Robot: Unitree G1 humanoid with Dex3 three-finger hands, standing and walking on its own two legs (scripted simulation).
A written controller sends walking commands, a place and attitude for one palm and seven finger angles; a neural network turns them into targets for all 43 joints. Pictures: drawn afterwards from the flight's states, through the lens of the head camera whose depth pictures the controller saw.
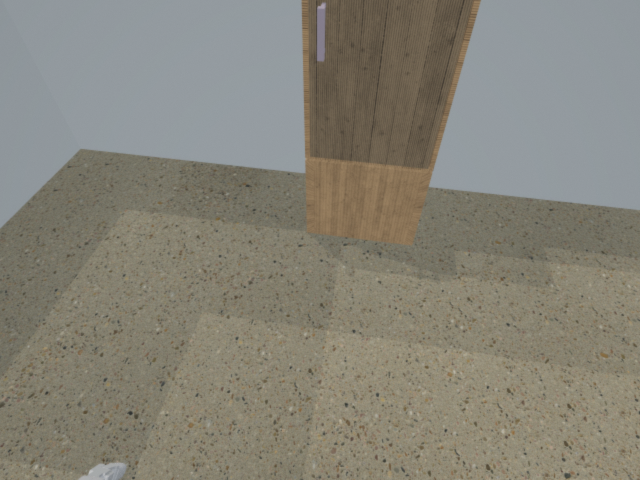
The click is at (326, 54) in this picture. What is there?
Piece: cupboard door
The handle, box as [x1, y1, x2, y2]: [317, 2, 325, 61]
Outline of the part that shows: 322,2 321,5 317,8 317,60 323,61 325,3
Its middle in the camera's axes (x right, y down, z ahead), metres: +0.00 -0.56 +1.05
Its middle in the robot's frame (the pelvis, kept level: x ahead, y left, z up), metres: +1.17 +0.05 +0.08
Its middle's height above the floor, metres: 0.85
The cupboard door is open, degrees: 0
